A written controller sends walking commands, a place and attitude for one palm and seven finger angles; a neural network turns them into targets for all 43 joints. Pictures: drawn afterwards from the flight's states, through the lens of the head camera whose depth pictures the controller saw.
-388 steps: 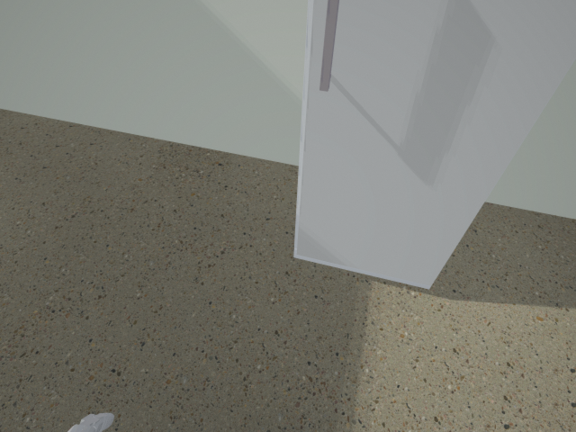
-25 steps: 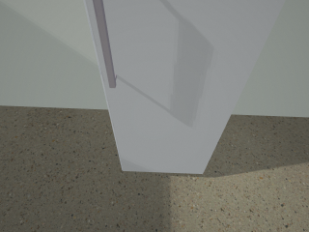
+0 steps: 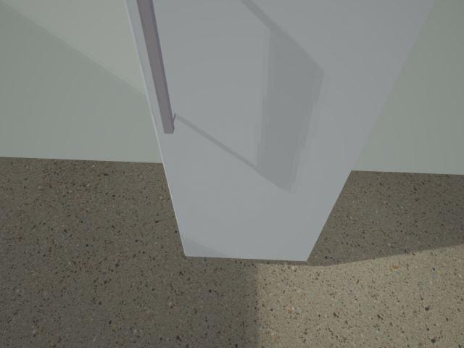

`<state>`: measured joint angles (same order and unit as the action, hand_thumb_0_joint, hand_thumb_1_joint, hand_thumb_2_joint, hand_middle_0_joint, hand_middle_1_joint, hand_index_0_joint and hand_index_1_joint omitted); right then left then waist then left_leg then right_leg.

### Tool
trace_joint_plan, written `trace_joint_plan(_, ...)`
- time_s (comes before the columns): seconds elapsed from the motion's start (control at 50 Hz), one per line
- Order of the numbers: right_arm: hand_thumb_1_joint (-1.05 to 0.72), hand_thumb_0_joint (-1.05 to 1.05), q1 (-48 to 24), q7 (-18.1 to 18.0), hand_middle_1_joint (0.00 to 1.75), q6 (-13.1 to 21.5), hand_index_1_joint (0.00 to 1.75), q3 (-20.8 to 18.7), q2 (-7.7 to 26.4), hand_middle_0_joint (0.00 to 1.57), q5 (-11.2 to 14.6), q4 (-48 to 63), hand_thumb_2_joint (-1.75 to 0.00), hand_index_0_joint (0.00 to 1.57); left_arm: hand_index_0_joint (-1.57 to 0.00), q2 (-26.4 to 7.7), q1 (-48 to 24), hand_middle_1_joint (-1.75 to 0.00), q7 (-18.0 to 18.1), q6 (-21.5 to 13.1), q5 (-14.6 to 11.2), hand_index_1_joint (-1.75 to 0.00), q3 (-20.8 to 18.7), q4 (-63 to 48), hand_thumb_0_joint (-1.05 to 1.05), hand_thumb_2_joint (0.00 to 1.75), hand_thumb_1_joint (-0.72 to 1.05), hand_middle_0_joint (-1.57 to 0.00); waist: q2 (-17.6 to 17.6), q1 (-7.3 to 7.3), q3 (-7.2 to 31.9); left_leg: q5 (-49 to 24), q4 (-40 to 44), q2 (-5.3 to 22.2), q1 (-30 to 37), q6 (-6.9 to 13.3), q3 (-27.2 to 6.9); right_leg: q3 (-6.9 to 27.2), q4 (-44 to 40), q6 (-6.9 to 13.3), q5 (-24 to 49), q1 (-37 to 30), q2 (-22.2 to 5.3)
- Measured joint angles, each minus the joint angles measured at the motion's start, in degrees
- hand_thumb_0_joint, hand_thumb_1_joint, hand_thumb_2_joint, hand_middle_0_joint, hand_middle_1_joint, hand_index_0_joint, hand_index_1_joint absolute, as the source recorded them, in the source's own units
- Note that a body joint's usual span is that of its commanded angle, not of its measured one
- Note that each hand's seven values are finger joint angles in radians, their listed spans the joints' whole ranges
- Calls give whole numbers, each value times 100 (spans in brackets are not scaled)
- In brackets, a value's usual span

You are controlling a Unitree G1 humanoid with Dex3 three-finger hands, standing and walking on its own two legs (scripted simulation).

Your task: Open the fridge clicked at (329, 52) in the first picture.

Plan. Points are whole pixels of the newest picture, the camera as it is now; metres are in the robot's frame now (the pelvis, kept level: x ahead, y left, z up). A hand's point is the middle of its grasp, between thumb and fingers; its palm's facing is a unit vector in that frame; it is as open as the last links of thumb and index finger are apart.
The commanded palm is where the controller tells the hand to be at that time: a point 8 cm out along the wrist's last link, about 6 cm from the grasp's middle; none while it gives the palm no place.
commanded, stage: look again from close up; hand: left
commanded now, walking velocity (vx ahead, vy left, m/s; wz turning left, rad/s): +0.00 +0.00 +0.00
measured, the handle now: (155, 37) +0.56 +0.18 +0.26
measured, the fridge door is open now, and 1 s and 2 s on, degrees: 0 0 0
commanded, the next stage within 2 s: shuffle to correct the standing spot in 0.94 s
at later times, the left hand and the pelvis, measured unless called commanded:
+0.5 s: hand out of the picture +0.04 +0.20 -0.17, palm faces +0.01 -0.97 -0.26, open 7.4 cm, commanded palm none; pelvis +0.01 -0.01 +0.00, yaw +0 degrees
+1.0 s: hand out of the picture +0.05 +0.21 -0.16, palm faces +0.00 -0.96 -0.28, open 7.4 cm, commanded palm none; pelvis +0.01 -0.01 +0.00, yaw +0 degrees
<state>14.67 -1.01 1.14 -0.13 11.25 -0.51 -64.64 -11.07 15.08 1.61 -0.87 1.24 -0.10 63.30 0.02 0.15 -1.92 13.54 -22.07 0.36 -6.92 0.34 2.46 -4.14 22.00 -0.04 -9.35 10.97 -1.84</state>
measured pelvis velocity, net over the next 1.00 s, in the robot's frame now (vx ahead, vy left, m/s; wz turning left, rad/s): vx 0.01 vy -0.01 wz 0.01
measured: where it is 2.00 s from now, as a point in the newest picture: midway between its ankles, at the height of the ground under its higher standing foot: outside the picture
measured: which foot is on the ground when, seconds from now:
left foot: down 0.00-1.00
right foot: down 0.00-1.00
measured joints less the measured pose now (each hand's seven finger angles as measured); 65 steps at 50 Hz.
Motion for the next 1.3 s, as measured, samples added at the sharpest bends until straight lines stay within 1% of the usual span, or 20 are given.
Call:
trace_joint_plan(0.52, -90, 0, -256, 8, 30, 7, 30, 36, 245, 20, -11, -15, -89, 20, -20, -217, -231, -30, -47, -24, -9, -30, 9, 26, 1, 90, 91, -20, 20, 7, 38, -31, 232, 50, 206, -65, -68, -73, -186, 49, -20, -206, 56)
trace_joint_plan(1.08, -90, 1, -351, 25, 30, 4, 30, 52, 435, 20, -22, -28, -89, 20, -20, -421, -379, -30, -83, -17, -13, -30, -5, 42, 1, 90, 90, -20, 20, 1, 54, -82, 376, 83, 286, -97, -71, -78, -326, 74, 26, -283, 97)
trace_joint_plan(1.18, -90, 0, -238, 14, 30, -41, 30, 69, 357, 20, -60, -22, -89, 20, -20, -327, -286, -30, -48, 35, 0, -30, -10, 27, 1, 90, 91, -20, 30, 25, 165, 53, 177, 95, 217, -94, -59, -66, -151, 67, -95, -219, 99)
trace_joint_plan(1.3, -90, 0, 196, 29, 29, -97, 29, 79, 99, 20, -87, -9, -90, 20, -20, -35, 138, -30, -93, 76, 15, -30, -75, -17, 1, 90, 91, -20, 77, 67, 279, 561, -536, 184, -44, -52, -75, -75, 232, 60, -430, -107, 163)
